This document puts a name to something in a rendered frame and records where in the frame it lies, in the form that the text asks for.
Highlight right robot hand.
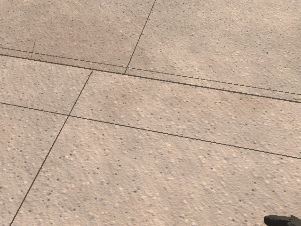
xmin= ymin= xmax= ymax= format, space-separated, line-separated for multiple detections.
xmin=263 ymin=215 xmax=301 ymax=226

